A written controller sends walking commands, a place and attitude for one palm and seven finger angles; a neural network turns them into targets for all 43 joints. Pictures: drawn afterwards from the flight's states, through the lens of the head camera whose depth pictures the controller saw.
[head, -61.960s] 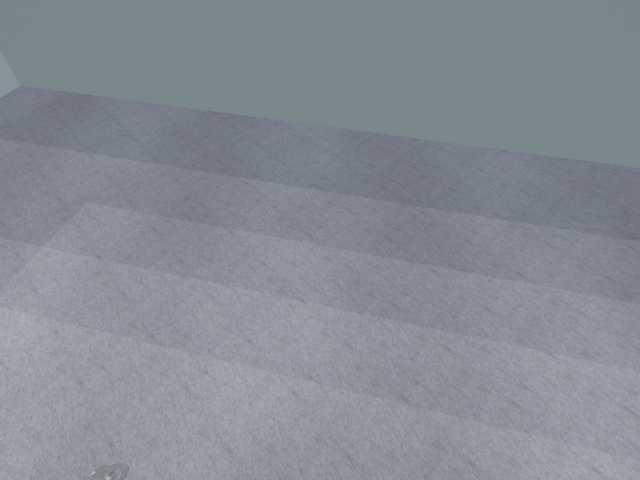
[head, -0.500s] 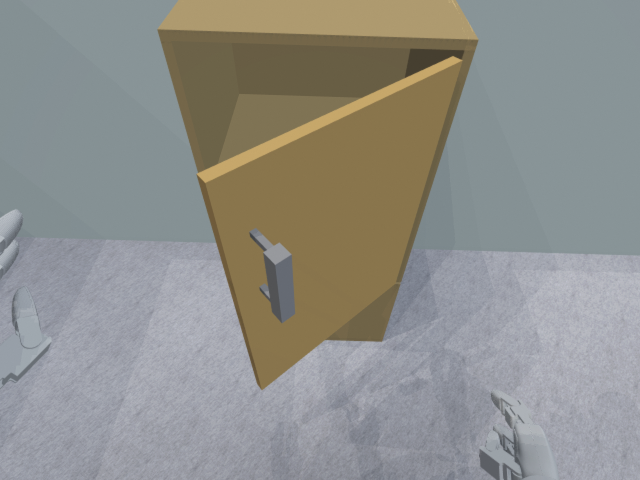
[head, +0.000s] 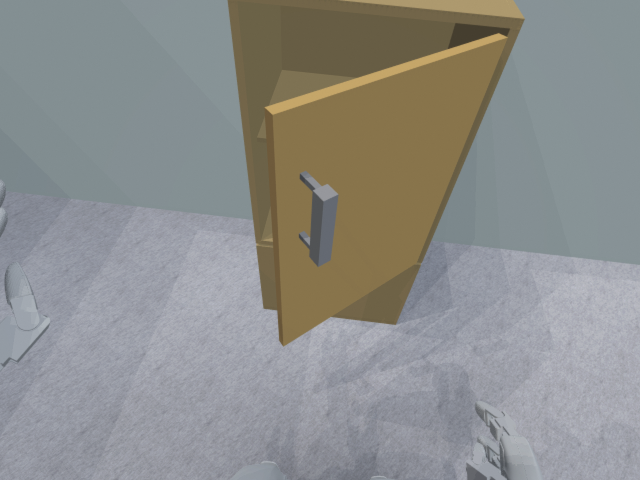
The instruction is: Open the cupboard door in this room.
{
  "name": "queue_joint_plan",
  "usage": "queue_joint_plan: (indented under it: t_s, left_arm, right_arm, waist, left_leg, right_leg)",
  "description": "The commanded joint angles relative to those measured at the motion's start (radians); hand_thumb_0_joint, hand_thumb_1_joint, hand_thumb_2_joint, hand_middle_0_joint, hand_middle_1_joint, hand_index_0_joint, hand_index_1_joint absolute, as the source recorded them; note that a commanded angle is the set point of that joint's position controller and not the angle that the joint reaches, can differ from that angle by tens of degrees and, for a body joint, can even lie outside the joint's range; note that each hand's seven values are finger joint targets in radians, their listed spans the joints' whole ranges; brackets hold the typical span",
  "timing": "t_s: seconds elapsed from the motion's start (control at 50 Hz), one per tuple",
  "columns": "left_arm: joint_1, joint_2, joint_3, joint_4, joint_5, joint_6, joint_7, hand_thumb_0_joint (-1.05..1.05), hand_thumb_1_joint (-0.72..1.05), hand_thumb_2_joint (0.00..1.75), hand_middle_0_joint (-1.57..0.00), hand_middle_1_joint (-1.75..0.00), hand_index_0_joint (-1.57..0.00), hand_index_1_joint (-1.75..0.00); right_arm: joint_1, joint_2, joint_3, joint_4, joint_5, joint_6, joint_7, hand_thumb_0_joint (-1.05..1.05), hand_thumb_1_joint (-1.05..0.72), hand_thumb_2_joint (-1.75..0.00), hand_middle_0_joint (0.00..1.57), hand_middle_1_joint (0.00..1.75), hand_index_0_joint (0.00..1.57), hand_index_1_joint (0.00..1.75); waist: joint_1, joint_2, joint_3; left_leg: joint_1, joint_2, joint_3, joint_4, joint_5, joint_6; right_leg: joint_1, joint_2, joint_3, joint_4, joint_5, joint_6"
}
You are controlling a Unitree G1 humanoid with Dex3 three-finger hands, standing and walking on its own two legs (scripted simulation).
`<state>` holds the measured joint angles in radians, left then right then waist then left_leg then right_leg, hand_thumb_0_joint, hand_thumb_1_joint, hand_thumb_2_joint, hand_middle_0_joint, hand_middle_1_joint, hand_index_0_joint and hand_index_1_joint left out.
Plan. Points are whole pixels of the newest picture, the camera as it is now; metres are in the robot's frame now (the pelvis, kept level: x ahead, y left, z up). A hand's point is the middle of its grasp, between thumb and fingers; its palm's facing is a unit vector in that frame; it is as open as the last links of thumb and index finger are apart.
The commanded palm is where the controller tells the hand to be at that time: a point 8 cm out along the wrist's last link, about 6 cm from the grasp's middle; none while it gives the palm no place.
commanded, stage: step back with the hand held close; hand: left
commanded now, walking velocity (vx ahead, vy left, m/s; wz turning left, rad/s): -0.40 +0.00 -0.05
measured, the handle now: (313, 219) +0.45 +0.04 +0.07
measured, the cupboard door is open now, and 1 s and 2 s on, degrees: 42 42 42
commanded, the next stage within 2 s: stop stepping back and stand still in 0.30 s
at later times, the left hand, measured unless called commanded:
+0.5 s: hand (10, 447) +0.11 +0.22 +0.19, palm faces +0.24 -0.85 -0.47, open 7.4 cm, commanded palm +0.06 +0.27 +0.20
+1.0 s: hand out of the picture +0.04 +0.26 +0.18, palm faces +0.39 -0.83 -0.40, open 7.4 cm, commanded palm -0.02 +0.30 +0.20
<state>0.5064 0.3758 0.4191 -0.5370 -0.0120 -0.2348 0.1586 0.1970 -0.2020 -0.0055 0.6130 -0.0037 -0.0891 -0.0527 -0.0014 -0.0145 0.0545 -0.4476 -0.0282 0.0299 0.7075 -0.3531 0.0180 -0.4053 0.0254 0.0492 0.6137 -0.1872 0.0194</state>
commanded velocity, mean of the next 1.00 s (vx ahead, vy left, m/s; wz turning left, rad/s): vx -0.01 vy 0.02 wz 0.00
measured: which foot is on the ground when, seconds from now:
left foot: down 0.00-0.40, up 0.42-0.52, down 0.54-0.70, up 0.72-0.96, down 0.98-1.00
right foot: down 0.00-0.04, up 0.06-0.38, down 0.40-1.00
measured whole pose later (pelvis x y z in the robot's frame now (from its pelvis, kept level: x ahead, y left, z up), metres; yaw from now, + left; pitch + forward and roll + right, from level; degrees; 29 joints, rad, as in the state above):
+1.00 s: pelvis -0.19 +0.02 +0.01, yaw -6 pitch +0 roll +0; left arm 0.49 0.36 0.39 -0.41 -0.02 -0.21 0.17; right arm 0.31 -0.25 -0.02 0.71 -0.01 -0.15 -0.10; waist -0.01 -0.01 -0.06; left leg -0.23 0.04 0.05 0.50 -0.29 0.02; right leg -0.23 0.00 -0.07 0.56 -0.34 -0.03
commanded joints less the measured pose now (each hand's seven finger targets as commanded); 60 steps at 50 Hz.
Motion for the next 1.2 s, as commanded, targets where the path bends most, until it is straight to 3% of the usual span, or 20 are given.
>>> queue_joint_plan:
  t_s: [0.0, 0.02, 0.04, 0.1, 0.3, 0.34, 0.38, 0.42, 0.44, 0.5, 0.56, 0.64, 0.66, 0.7, 0.78, 0.9, 0.98, 1.02, 1.1, 1.18]
  left_arm:
    - [-0.019, 0.24, 0.177, -0.235, -0.012, -0.061, 0.021, 0.0, 0.9, 0.9, -0.2, -0.3, -0.2, -0.3]
    - [0.0, 0.255, 0.22, -0.243, 0.001, -0.075, 0.02, 0.0, 0.9, 0.9, -0.2, -0.3, -0.2, -0.3]
    - [-0.008, 0.251, 0.222, -0.263, 0.0, -0.08, 0.018, 0.0, 0.9, 0.9, -0.2, -0.3, -0.2, -0.3]
    - [0.002, 0.203, 0.174, -0.226, -0.028, -0.063, 0.026, 0.0, 0.9, 0.9, -0.2, -0.3, -0.2, -0.3]
    - [-0.049, 0.232, 0.127, -0.238, -0.073, -0.051, 0.01, 0.0, 0.9, 0.9, -0.2, -0.3, -0.2, -0.3]
    - [-0.034, 0.285, 0.167, -0.258, -0.082, -0.07, -0.002, 0.0, 0.9, 0.9, -0.2, -0.3, -0.2, -0.3]
    - [-0.059, 0.4, 0.254, -0.275, -0.06, -0.092, 0.007, 0.0, 0.9, 0.9, -0.2, -0.3, -0.2, -0.3]
    - [-0.029, 0.305, 0.181, -0.215, -0.046, -0.055, -0.01, 0.0, 0.9, 0.9, -0.2, -0.3, -0.2, -0.3]
    - [0.045, 0.287, 0.186, -0.193, -0.05, -0.027, -0.01, 0.0, 0.9, 0.9, -0.2, -0.3, -0.2, -0.3]
    - [0.013, 0.264, 0.175, -0.189, -0.066, 0.0, -0.006, 0.0, 0.9, 0.9, -0.2, -0.3, -0.2, -0.3]
    - [-0.022, 0.276, 0.176, -0.171, -0.063, -0.02, 0.003, 0.0, 0.9, 0.9, -0.2, -0.3, -0.2, -0.3]
    - [0.108, 0.252, 0.17, -0.218, -0.049, -0.02, 0.001, 0.0, 0.9, 0.9, -0.2, -0.3, -0.2, -0.3]
    - [0.152, 0.245, 0.165, -0.206, -0.044, -0.013, -0.005, 0.0, 0.9, 0.9, -0.2, -0.3, -0.2, -0.3]
    - [0.108, 0.272, 0.182, -0.214, -0.044, -0.004, -0.003, 0.0, 0.9, 0.9, -0.2, -0.3, -0.2, -0.3]
    - [-0.068, 0.221, 0.119, -0.015, -0.015, -0.036, 0.003, 0.0, 0.9, 0.9, -0.2, -0.3, -0.2, -0.3]
    - [-0.116, 0.201, 0.082, -0.075, 0.0, -0.043, 0.025, 0.0, 0.9, 0.9, -0.2, -0.3, -0.2, -0.3]
    - [-0.057, 0.226, 0.13, -0.176, -0.017, -0.046, 0.027, 0.0, 0.9, 0.9, -0.2, -0.3, -0.2, -0.3]
    - [-0.049, 0.24, 0.141, -0.189, -0.014, -0.044, 0.011, 0.0, 0.9, 0.9, -0.2, -0.3, -0.2, -0.3]
    - [-0.028, 0.193, 0.123, -0.105, -0.019, -0.028, 0.01, 0.0, 0.9, 0.9, -0.2, -0.3, -0.2, -0.3]
    - [-0.003, 0.191, 0.111, -0.068, -0.036, -0.018, 0.006, 0.0, 0.9, 0.9, -0.2, -0.3, -0.2, -0.3]
  right_arm:
    - [-0.1, -0.15, -0.052, -0.176, 0.01, -0.047, -0.022, 0.0, -0.9, -0.9, 0.2, 0.3, 0.2, 0.3]
    - [-0.124, -0.168, -0.064, -0.182, 0.0, -0.06, -0.028, 0.0, -0.9, -0.9, 0.2, 0.3, 0.2, 0.3]
    - [-0.098, -0.141, -0.067, -0.18, -0.01, -0.08, -0.028, 0.0, -0.9, -0.9, 0.2, 0.3, 0.2, 0.3]
    - [-0.094, -0.128, -0.078, -0.134, -0.004, -0.113, -0.01, 0.0, -0.9, -0.9, 0.2, 0.3, 0.2, 0.3]
    - [-0.092, -0.113, -0.042, -0.098, -0.021, -0.096, 0.001, 0.0, -0.9, -0.9, 0.2, 0.3, 0.2, 0.3]
    - [-0.099, -0.096, -0.032, -0.109, -0.011, -0.062, 0.011, 0.0, -0.9, -0.9, 0.2, 0.3, 0.2, 0.3]
    - [-0.144, -0.096, -0.008, -0.132, -0.02, -0.07, 0.003, 0.0, -0.9, -0.9, 0.2, 0.3, 0.2, 0.3]
    - [-0.131, -0.099, -0.016, -0.145, 0.01, -0.077, -0.007, 0.0, -0.9, -0.9, 0.2, 0.3, 0.2, 0.3]
    - [-0.115, -0.088, -0.006, -0.148, 0.013, -0.062, -0.019, 0.0, -0.9, -0.9, 0.2, 0.3, 0.2, 0.3]
    - [-0.086, -0.133, -0.018, -0.127, 0.014, -0.071, -0.043, 0.0, -0.9, -0.9, 0.2, 0.3, 0.2, 0.3]
    - [-0.082, -0.135, -0.019, -0.12, -0.006, -0.122, -0.043, 0.0, -0.9, -0.9, 0.2, 0.3, 0.2, 0.3]
    - [-0.077, -0.128, -0.026, -0.135, -0.012, -0.107, -0.027, 0.0, -0.9, -0.9, 0.2, 0.3, 0.2, 0.3]
    - [-0.071, -0.121, -0.031, -0.143, -0.007, -0.091, -0.02, 0.0, -0.9, -0.9, 0.2, 0.3, 0.2, 0.3]
    - [-0.075, -0.131, -0.053, -0.12, -0.001, -0.057, -0.017, 0.0, -0.9, -0.9, 0.2, 0.3, 0.2, 0.3]
    - [-0.033, -0.126, -0.033, -0.067, -0.008, -0.077, -0.036, 0.0, -0.9, -0.9, 0.2, 0.3, 0.2, 0.3]
    - [-0.037, -0.118, -0.033, -0.077, -0.009, -0.133, -0.056, 0.0, -0.9, -0.9, 0.2, 0.3, 0.2, 0.3]
    - [-0.035, -0.154, -0.052, -0.117, 0.011, -0.128, -0.044, 0.0, -0.9, -0.9, 0.2, 0.3, 0.2, 0.3]
    - [-0.044, -0.122, -0.033, -0.098, -0.001, -0.127, -0.033, 0.0, -0.9, -0.9, 0.2, 0.3, 0.2, 0.3]
    - [-0.046, -0.13, -0.031, -0.102, 0.009, -0.121, -0.022, 0.0, -0.9, -0.9, 0.2, 0.3, 0.2, 0.3]
    - [-0.039, -0.102, -0.027, -0.107, 0.007, -0.097, -0.011, 0.0, -0.9, -0.9, 0.2, 0.3, 0.2, 0.3]
  waist:
    - [-0.003, 0.191, -0.123]
    - [0.008, 0.408, -0.158]
    - [-0.002, 0.368, -0.181]
    - [0.012, 0.093, -0.172]
    - [0.019, 0.245, -0.287]
    - [0.017, 0.069, -0.26]
    - [0.039, -0.095, -0.168]
    - [0.017, -0.221, -0.216]
    - [-0.001, -0.148, -0.187]
    - [-0.022, 0.15, -0.186]
    - [-0.006, 0.268, -0.169]
    - [0.012, 0.279, -0.159]
    - [0.009, 0.174, -0.142]
    - [0.006, -0.249, -0.038]
    - [-0.04, -0.028, 0.005]
    - [0.005, -0.093, -0.087]
    - [0.001, 0.092, -0.193]
    - [-0.006, 0.249, -0.145]
    - [-0.006, 0.113, -0.058]
    - [-0.024, -0.099, -0.109]
  left_leg:
    - [-0.017, 0.184, -0.219, -0.364, -0.064, 0.057]
    - [-0.243, 0.351, -0.388, -0.575, -0.322, 0.123]
    - [-0.325, 0.425, -0.45, -0.673, -0.411, 0.165]
    - [0.045, 0.356, -0.29, -0.49, -0.065, 0.143]
    - [0.319, 0.24, -0.102, -0.551, 0.14, -0.033]
    - [0.385, 0.149, -0.01, -0.258, 0.231, -0.063]
    - [0.21, 0.051, 0.012, 0.089, -0.013, -0.072]
    - [0.073, 0.009, -0.02, 0.205, 0.01, -0.053]
    - [0.075, 0.028, -0.009, 0.101, 0.078, -0.037]
    - [0.368, 0.111, -0.12, -0.239, 0.433, 0.022]
    - [0.179, 0.259, -0.444, -0.593, -0.136, 0.067]
    - [-0.096, 0.139, -0.187, -0.566, -0.271, -0.031]
    - [-0.113, 0.062, -0.085, -0.383, -0.201, -0.041]
    - [-0.051, -0.025, -0.058, 0.34, -0.01, -0.057]
    - [-0.11, 0.08, -0.031, 0.288, 0.065, -0.034]
    - [0.163, 0.028, 0.085, -0.233, 0.037, 0.019]
    - [0.387, 0.201, -0.099, -0.233, 0.549, 0.064]
    - [0.323, 0.24, -0.135, -0.322, 0.505, 0.075]
    - [0.143, 0.218, -0.076, -0.287, 0.243, 0.053]
    - [0.138, 0.05, 0.03, -0.065, 0.055, -0.015]
  right_leg:
    - [0.063, -0.03, 0.06, 0.008, -0.067, -0.02]
    - [0.288, 0.067, -0.035, 0.309, -0.156, 0.013]
    - [0.333, 0.098, -0.009, 0.592, -0.246, 0.014]
    - [0.014, 0.043, 0.016, 0.588, -0.308, 0.002]
    - [0.23, 0.05, -0.122, -0.217, -0.304, -0.071]
    - [0.105, -0.115, 0.041, -0.426, -0.127, -0.122]
    - [-0.025, -0.355, 0.22, -0.442, 0.153, -0.182]
    - [0.157, -0.265, 0.068, -0.222, 0.53, -0.152]
    - [0.196, -0.23, 0.002, -0.172, 0.55, -0.123]
    - [0.061, -0.051, -0.097, -0.034, 0.108, -0.003]
    - [0.144, 0.035, -0.054, 0.134, -0.411, -0.012]
    - [0.448, 0.062, -0.141, -0.101, -0.338, -0.059]
    - [0.419, -0.006, -0.07, -0.234, -0.343, -0.077]
    - [-0.082, -0.378, 0.441, -0.554, -0.637, -0.206]
    - [-0.01, -0.266, 0.177, -0.43, -0.378, -0.155]
    - [0.189, -0.218, 0.133, -0.292, -0.15, -0.134]
    - [0.149, -0.047, -0.035, -0.012, 0.189, -0.027]
    - [0.099, -0.021, -0.119, 0.039, -0.129, -0.006]
    - [0.217, -0.021, -0.095, -0.133, -0.036, -0.02]
    - [0.184, -0.197, 0.181, -0.29, 0.071, -0.114]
